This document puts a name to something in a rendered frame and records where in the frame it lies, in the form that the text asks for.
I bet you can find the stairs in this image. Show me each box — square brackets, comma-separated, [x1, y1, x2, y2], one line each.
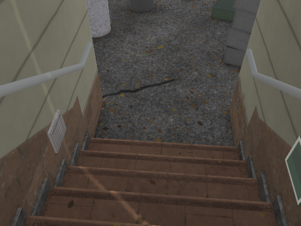
[24, 137, 277, 226]

